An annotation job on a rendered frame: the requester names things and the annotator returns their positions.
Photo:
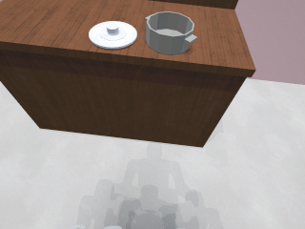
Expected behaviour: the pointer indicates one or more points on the pot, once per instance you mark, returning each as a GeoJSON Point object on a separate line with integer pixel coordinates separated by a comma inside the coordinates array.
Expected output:
{"type": "Point", "coordinates": [169, 33]}

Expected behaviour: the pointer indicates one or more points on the lid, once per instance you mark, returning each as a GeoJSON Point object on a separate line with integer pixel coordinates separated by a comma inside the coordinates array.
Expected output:
{"type": "Point", "coordinates": [125, 36]}

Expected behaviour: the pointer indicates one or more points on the knob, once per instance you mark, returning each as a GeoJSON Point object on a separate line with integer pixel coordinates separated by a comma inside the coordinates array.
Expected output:
{"type": "Point", "coordinates": [112, 28]}

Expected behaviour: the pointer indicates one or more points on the table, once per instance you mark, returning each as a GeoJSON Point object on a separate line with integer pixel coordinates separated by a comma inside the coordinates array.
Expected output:
{"type": "Point", "coordinates": [66, 83]}

